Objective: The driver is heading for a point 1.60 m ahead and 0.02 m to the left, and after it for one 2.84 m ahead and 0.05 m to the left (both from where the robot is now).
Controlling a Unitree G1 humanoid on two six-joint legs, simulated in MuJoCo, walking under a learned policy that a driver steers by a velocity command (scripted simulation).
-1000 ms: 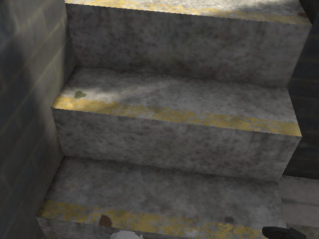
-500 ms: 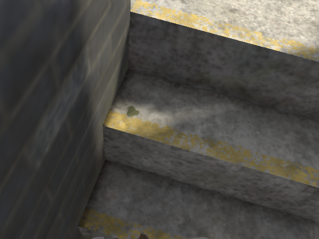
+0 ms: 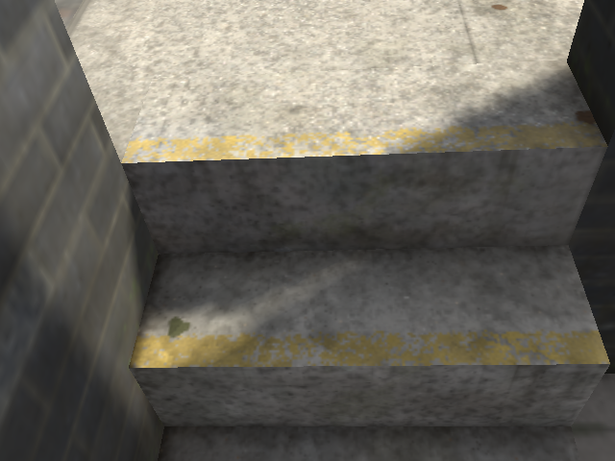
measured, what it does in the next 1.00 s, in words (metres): goes down: left foot 0.22 m lower, then right foot 0.21 m higher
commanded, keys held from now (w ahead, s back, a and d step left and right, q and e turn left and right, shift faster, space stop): e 0.16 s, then no key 0.84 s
